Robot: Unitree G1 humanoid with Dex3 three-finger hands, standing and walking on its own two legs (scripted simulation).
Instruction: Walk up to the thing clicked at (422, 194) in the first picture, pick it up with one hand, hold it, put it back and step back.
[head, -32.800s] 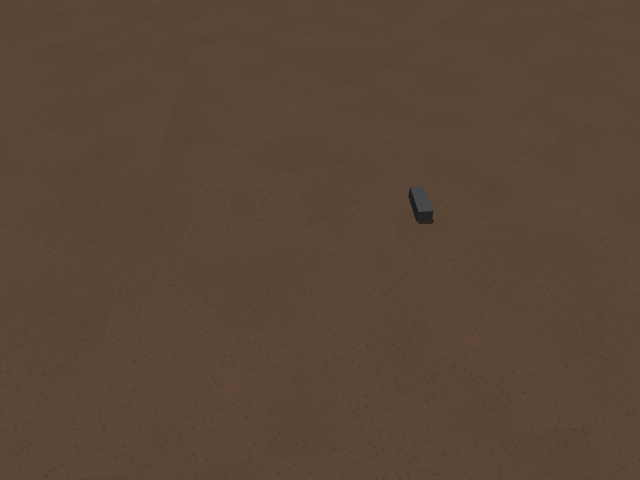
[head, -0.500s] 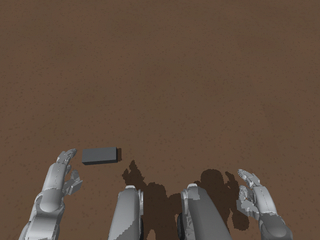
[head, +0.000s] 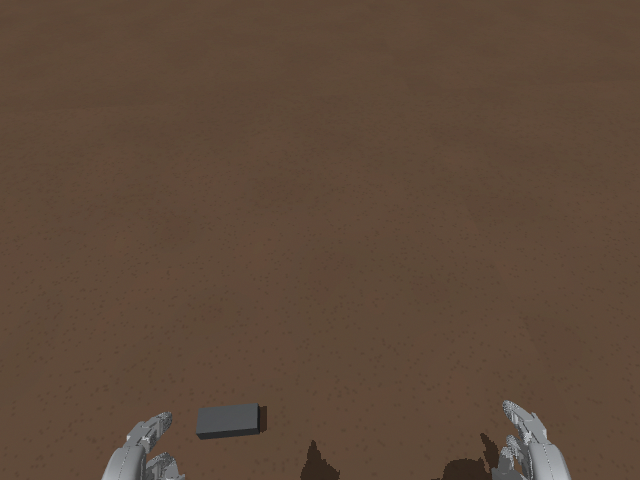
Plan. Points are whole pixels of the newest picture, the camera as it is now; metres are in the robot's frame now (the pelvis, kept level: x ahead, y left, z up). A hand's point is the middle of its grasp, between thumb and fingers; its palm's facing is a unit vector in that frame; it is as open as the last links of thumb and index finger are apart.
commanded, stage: home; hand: left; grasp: from above
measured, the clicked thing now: (229, 421) +0.43 +0.26 -0.68
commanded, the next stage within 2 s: stand in 2.00 s
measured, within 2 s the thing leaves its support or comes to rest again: neither
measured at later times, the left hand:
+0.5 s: hand out of the picture +0.15 +0.18 -0.04, palm faces +0.06 -0.98 -0.21, open 7.4 cm
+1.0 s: hand out of the picture +0.16 +0.18 -0.04, palm faces +0.05 -0.98 -0.21, open 7.4 cm
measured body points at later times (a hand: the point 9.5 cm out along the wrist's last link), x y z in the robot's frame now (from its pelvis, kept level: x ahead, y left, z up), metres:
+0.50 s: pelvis +0.00 -0.01 +0.00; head +0.01 +0.00 +0.45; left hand +0.15 +0.23 -0.03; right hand +0.16 -0.25 -0.06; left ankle +0.01 +0.10 -0.68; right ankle +0.00 -0.13 -0.68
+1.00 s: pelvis +0.00 +0.00 +0.00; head +0.02 +0.00 +0.45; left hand +0.15 +0.23 -0.03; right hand +0.16 -0.25 -0.06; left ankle +0.01 +0.10 -0.68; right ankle +0.00 -0.13 -0.68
